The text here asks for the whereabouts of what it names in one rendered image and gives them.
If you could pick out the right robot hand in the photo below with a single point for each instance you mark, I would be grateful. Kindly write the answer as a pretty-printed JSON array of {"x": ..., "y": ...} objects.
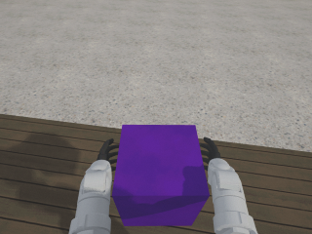
[{"x": 212, "y": 152}]

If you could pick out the carton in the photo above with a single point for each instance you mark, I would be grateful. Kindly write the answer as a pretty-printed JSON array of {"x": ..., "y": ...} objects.
[{"x": 160, "y": 178}]

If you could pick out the right robot forearm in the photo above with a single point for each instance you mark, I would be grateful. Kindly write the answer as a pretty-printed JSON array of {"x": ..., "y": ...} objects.
[{"x": 231, "y": 214}]

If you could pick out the left robot forearm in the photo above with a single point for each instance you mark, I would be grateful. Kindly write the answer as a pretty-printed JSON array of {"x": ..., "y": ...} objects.
[{"x": 92, "y": 212}]

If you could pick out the left robot hand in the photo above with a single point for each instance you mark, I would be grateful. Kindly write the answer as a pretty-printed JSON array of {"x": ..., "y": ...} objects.
[{"x": 105, "y": 155}]

